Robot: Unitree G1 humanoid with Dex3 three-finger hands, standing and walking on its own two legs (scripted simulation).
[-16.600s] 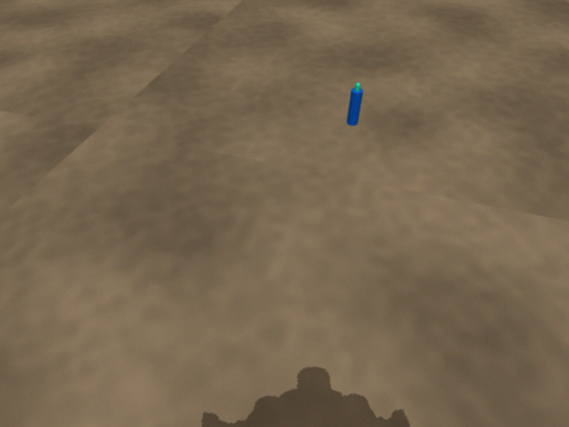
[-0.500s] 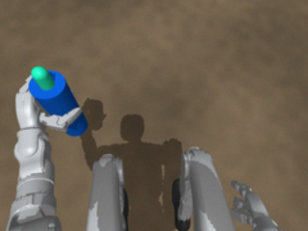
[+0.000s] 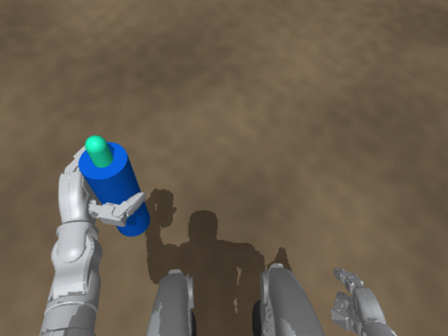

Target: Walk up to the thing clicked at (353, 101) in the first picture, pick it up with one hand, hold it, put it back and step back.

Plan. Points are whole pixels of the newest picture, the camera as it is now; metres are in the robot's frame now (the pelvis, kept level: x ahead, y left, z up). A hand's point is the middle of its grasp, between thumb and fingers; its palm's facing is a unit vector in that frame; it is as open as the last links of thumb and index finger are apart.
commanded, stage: lift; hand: left
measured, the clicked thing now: (118, 189) +0.36 +0.19 +0.01
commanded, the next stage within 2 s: hold in 1.12 s
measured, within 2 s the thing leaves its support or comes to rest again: neither
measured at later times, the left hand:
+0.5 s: hand (99, 167) +0.36 +0.18 +0.10, palm faces +0.13 -0.99 -0.02, open 9.9 cm
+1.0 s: hand (98, 146) +0.37 +0.17 +0.14, palm faces +0.12 -0.99 +0.00, open 9.9 cm
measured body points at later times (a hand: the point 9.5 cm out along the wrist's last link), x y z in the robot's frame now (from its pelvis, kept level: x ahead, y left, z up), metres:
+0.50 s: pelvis +0.02 +0.00 +0.08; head +0.10 +0.02 +0.52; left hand +0.34 +0.24 +0.11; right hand +0.16 -0.24 -0.03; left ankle +0.04 +0.12 -0.57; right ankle +0.05 -0.13 -0.57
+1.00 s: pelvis +0.04 +0.00 +0.11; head +0.10 +0.01 +0.56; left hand +0.35 +0.23 +0.14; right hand +0.17 -0.25 +0.00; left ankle +0.04 +0.12 -0.57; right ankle +0.05 -0.13 -0.57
